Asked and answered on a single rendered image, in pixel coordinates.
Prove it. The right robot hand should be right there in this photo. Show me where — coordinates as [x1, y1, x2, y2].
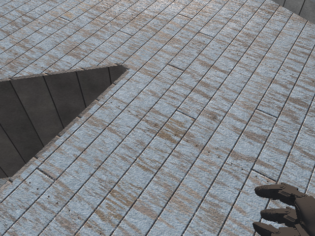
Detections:
[252, 182, 315, 236]

